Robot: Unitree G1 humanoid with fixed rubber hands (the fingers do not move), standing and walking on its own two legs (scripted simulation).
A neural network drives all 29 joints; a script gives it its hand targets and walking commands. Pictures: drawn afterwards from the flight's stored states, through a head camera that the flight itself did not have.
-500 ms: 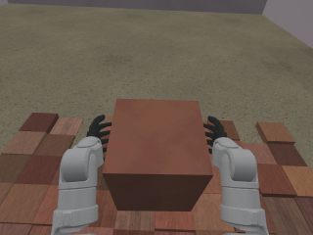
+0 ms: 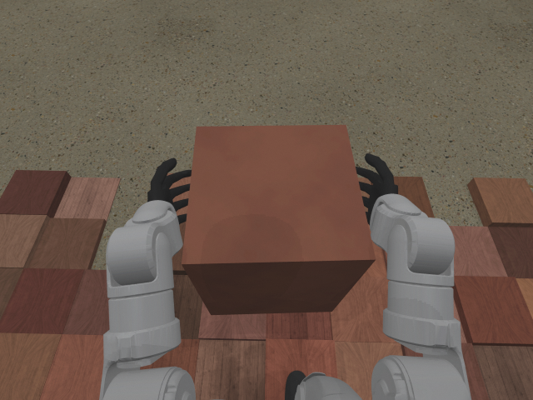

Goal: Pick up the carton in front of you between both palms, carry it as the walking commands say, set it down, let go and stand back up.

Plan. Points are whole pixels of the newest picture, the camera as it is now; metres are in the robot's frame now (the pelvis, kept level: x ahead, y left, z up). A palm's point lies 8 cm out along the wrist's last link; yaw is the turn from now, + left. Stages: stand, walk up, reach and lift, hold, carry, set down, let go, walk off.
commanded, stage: carry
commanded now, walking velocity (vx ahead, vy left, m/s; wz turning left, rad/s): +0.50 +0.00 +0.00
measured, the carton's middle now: (271, 229) +0.35 +0.00 +0.01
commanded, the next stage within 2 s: none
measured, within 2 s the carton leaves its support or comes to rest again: neither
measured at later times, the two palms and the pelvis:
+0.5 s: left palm (178, 41) +0.71 +0.17 +0.11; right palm (334, 45) +0.69 -0.13 +0.11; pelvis +0.36 +0.04 +0.00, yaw +0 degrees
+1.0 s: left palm (204, 0) +0.98 +0.15 +0.05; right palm out of the picture +1.01 -0.15 +0.05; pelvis +0.69 -0.03 -0.02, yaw +1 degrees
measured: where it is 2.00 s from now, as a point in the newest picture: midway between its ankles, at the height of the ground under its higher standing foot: (262, 126)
